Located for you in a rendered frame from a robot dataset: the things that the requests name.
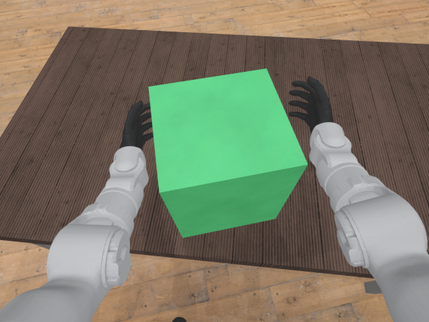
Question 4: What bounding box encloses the robot left forearm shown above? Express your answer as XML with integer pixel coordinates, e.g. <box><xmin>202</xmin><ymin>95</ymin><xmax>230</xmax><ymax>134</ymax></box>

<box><xmin>47</xmin><ymin>146</ymin><xmax>149</xmax><ymax>275</ymax></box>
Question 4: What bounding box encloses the right robot upper arm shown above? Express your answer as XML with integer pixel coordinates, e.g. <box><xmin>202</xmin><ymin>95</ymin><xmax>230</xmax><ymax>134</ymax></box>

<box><xmin>334</xmin><ymin>193</ymin><xmax>429</xmax><ymax>322</ymax></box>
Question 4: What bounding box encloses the robot right forearm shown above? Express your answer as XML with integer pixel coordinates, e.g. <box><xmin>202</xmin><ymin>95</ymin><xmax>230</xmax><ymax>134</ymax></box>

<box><xmin>309</xmin><ymin>122</ymin><xmax>428</xmax><ymax>251</ymax></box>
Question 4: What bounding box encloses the table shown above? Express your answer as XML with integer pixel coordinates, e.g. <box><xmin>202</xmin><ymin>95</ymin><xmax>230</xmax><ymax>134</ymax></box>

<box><xmin>0</xmin><ymin>26</ymin><xmax>429</xmax><ymax>294</ymax></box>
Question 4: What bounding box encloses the left robot hand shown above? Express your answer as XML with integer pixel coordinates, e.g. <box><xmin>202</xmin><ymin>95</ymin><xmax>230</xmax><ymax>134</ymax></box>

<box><xmin>121</xmin><ymin>101</ymin><xmax>154</xmax><ymax>151</ymax></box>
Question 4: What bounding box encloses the right robot hand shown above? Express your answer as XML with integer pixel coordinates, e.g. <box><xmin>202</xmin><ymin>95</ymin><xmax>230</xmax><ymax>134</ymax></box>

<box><xmin>288</xmin><ymin>76</ymin><xmax>334</xmax><ymax>133</ymax></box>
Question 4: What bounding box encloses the left robot upper arm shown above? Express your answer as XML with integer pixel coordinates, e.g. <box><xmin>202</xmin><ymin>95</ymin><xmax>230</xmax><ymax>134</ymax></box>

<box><xmin>0</xmin><ymin>224</ymin><xmax>131</xmax><ymax>322</ymax></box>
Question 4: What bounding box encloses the carton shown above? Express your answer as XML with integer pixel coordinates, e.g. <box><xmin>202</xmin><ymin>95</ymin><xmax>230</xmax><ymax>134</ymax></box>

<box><xmin>149</xmin><ymin>68</ymin><xmax>308</xmax><ymax>238</ymax></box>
